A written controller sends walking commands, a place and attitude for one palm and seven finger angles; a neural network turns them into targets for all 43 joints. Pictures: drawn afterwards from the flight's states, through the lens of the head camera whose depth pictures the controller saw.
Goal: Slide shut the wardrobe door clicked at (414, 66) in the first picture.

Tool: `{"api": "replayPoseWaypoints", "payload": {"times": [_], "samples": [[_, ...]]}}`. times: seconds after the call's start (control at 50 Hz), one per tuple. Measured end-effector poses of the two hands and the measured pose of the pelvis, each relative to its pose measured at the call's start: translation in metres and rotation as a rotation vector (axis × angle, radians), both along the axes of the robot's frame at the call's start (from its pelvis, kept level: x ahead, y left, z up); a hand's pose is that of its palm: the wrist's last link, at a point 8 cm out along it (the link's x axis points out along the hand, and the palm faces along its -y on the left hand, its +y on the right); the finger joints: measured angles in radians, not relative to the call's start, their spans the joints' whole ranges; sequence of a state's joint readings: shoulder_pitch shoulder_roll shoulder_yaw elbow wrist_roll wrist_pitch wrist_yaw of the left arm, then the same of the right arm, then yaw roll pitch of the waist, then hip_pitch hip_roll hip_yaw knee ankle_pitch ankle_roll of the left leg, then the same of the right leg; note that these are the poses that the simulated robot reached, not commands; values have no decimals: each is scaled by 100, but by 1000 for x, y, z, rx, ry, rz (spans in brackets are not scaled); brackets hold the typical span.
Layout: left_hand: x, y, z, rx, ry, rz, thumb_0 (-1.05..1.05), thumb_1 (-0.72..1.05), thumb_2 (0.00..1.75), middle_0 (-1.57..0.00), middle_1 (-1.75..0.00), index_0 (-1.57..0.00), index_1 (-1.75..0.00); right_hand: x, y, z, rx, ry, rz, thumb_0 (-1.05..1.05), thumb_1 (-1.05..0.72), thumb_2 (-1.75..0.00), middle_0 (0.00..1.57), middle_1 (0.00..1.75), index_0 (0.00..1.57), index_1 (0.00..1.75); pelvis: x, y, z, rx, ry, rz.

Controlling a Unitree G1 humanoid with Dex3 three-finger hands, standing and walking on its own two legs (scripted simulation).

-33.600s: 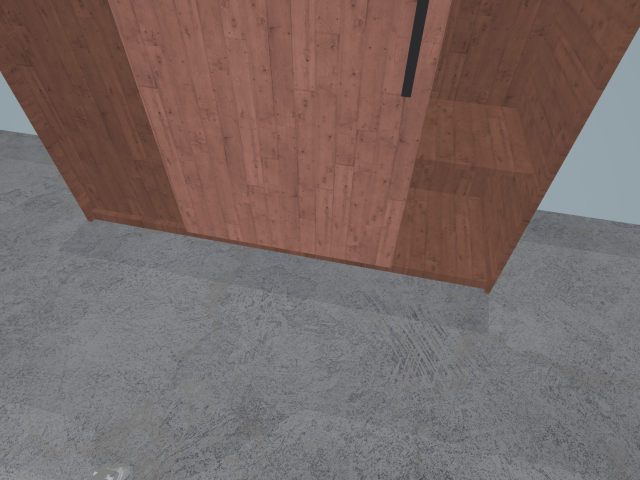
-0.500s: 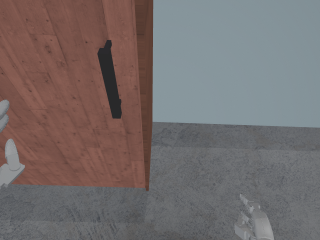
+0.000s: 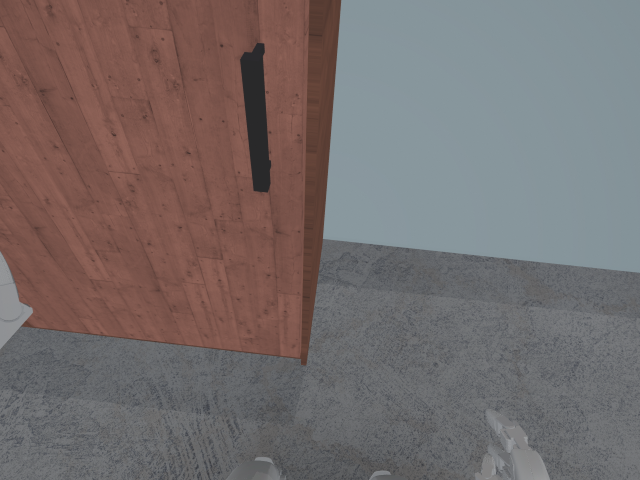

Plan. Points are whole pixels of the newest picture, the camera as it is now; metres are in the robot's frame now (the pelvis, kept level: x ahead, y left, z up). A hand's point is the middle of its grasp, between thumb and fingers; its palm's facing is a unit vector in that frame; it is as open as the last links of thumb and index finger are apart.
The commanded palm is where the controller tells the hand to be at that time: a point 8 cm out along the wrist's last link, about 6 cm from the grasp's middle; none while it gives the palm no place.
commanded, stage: step back with the hand held close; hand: left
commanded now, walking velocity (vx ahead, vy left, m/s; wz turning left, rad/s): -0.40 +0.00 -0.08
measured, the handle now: (260, 123) +0.57 +0.14 +0.16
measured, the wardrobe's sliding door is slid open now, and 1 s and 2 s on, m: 0.00 0.00 0.00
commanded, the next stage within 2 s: stop stepping back and stand still in 0.18 s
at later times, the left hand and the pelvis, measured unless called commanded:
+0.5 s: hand out of the picture +0.05 +0.29 +0.21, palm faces +0.55 -0.75 -0.37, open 7.5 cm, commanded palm +0.02 +0.31 +0.21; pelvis -0.13 +0.01 +0.01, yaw -1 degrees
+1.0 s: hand out of the picture +0.03 +0.29 +0.20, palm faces +0.46 -0.79 -0.41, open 7.5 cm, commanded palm -0.01 +0.31 +0.21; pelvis -0.18 +0.02 +0.02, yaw -5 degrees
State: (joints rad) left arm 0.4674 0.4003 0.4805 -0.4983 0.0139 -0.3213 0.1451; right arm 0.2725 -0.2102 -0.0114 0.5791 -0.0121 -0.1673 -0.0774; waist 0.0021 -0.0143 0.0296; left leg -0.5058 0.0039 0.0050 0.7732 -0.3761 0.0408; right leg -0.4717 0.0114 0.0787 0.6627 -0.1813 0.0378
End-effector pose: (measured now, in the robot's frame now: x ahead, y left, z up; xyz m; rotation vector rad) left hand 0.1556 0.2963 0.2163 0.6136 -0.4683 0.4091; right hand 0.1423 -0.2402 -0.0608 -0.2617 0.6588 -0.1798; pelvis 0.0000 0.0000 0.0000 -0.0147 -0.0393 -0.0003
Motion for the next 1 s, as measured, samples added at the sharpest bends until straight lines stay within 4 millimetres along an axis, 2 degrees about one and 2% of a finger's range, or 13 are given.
{"api": "replayPoseWaypoints", "payload": {"times": [0.1,0.18,0.22,0.32,0.4,0.48,0.54,0.62,0.68,0.76,0.86,0.92,1.0], "samples": [[-19,4,-3,-43,-32,-6,2,88,90,-21,-30,-21,-30,-18,-2,-7,-22,40,21,2,-91,-90,20,30,20,30,-25,6,-3,9,4,-3],[-28,8,-12,-59,-9,-46,2,88,90,-21,-30,-21,-30,-40,3,-7,-31,30,-12,2,-91,-90,20,30,20,30,-49,13,-6,-19,-3,-23],[-36,9,-8,-42,-14,-55,2,88,90,-21,-30,-21,-30,-54,8,-6,-22,22,-19,2,-91,-90,20,30,20,30,-62,11,-6,-54,-7,6],[-82,8,9,-25,-91,-40,2,88,90,-22,-30,-21,-30,-84,18,-9,41,38,-7,2,-91,-90,20,30,20,30,-87,1,-5,-71,19,42],[-126,7,2,1,-25,25,2,88,90,-21,-30,-21,-30,-99,21,-17,75,13,24,2,-91,-90,20,30,20,30,-114,-3,-12,-8,51,-3],[-149,18,4,-81,12,69,2,88,90,-22,-30,-21,-30,-122,24,-10,40,96,70,2,-91,-89,20,30,20,30,-125,7,8,12,44,-15],[-150,31,4,-143,-13,94,2,88,90,-22,-30,-21,-30,-134,27,5,10,79,59,2,-91,-89,20,30,20,30,-130,13,18,31,52,-19],[-136,43,-12,-222,-12,76,1,88,90,-21,-30,-20,-30,-142,26,12,-28,8,17,2,-91,-89,20,30,20,30,-144,29,12,12,50,1],[-128,37,-19,-235,55,24,2,89,90,-21,-30,-20,-30,-154,31,23,-8,-31,-32,2,-91,-89,20,30,20,30,-157,31,17,22,28,-40],[-133,17,-8,-163,103,-79,2,89,90,-21,-30,-20,-30,-178,34,32,29,-50,-63,2,-91,-89,20,30,20,30,-169,26,24,7,18,-58],[-155,2,5,-31,112,-108,2,88,90,-21,-30,-21,-30,-205,22,13,47,11,-93,1,-90,-90,20,30,20,30,-177,19,16,7,26,-78],[-163,11,6,-33,104,-68,2,88,90,-22,-30,-21,-30,-220,13,0,33,104,-98,1,-91,-90,20,30,20,30,-180,20,17,16,14,-81],[-165,30,-2,-121,111,17,1,88,90,-22,-30,-21,-30,-236,8,-1,17,164,-118,2,-91,-90,20,30,20,30,-177,24,24,26,19,-82]]}}
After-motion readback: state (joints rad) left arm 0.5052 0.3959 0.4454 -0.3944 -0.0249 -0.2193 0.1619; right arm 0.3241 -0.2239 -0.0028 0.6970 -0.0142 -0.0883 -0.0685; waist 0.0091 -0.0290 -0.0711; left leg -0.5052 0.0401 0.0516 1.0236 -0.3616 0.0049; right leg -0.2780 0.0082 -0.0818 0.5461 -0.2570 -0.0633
